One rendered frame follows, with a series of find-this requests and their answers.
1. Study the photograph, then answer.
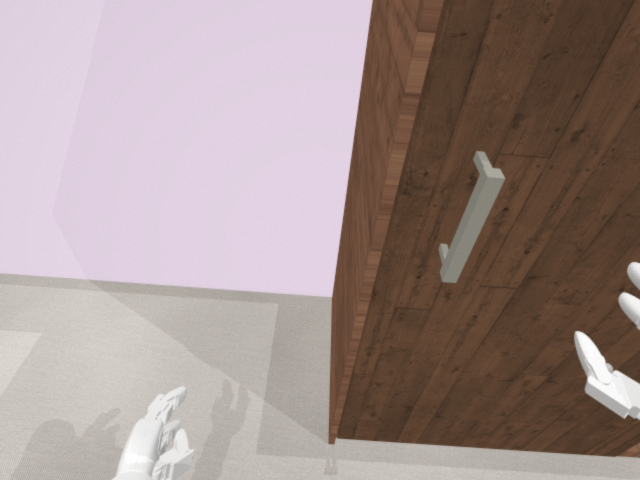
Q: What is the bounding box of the handle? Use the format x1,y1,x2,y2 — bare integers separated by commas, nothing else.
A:
438,151,505,283

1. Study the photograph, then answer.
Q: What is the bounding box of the robot right hand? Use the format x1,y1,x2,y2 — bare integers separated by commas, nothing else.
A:
574,262,640,420

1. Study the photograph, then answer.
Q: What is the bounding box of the robot left hand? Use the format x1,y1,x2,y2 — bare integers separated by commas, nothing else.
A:
116,386,194,480

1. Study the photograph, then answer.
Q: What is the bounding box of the wardrobe door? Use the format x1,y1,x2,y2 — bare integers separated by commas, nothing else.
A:
338,0,640,457

